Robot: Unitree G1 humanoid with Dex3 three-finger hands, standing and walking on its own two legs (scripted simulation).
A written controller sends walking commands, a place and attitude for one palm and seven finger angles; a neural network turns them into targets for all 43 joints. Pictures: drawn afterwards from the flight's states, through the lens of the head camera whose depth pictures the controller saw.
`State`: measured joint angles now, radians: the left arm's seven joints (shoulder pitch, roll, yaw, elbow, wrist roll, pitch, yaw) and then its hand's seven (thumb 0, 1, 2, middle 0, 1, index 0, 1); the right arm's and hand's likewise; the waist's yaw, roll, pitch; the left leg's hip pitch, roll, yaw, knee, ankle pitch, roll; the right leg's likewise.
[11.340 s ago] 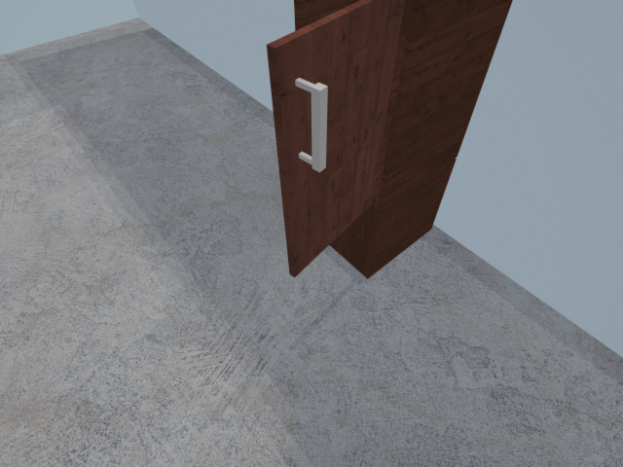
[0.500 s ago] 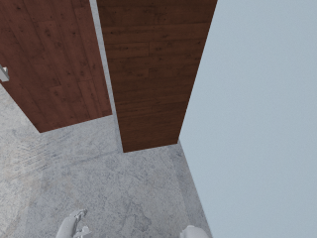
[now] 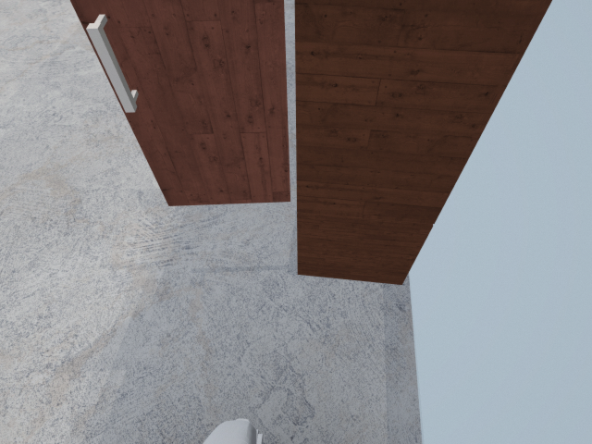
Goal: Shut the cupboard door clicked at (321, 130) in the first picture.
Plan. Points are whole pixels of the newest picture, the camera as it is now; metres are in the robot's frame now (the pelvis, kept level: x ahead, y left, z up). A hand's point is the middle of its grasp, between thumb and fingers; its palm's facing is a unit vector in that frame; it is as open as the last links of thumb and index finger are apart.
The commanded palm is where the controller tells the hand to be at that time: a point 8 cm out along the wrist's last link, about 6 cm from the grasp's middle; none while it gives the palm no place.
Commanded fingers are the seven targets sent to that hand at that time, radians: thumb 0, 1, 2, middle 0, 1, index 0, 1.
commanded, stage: take the last steps up to it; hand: left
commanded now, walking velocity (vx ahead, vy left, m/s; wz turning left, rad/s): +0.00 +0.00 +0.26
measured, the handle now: (117, 66) +0.70 +0.38 +0.10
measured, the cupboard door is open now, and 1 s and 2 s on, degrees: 99 99 99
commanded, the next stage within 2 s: come to a stop and stand still in 0.90 s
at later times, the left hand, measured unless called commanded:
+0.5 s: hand out of the picture +0.10 +0.22 -0.16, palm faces +0.06 -0.98 -0.19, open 7.4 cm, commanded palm none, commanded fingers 0.00 0.90 0.90 -0.20 -0.30 -0.20 -0.30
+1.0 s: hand out of the picture +0.11 +0.24 -0.19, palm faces +0.19 -0.97 -0.11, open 7.4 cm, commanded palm none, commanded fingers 0.00 0.90 0.90 -0.20 -0.30 -0.20 -0.30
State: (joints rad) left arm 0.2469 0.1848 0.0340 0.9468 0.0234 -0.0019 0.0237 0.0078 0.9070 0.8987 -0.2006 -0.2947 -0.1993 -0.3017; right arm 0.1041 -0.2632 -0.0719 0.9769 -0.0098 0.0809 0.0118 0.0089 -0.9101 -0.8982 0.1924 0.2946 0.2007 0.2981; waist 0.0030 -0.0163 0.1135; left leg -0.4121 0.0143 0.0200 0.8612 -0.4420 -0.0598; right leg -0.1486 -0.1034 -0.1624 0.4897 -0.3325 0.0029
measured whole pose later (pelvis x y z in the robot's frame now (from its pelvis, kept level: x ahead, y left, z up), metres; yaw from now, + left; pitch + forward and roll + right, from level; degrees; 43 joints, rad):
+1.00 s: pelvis +0.19 +0.09 -0.01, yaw +7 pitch +0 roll +0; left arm 0.36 0.13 0.04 1.15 0.02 -0.02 0.01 0.01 0.91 0.90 -0.20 -0.29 -0.20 -0.30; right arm 0.19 -0.16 -0.05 1.04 -0.03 -0.05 0.00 0.01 -0.93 -0.90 0.19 0.29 0.20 0.30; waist 0.02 -0.04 0.07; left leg -0.37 0.02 0.12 0.59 -0.21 0.05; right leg -0.20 -0.11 -0.09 0.81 -0.52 0.01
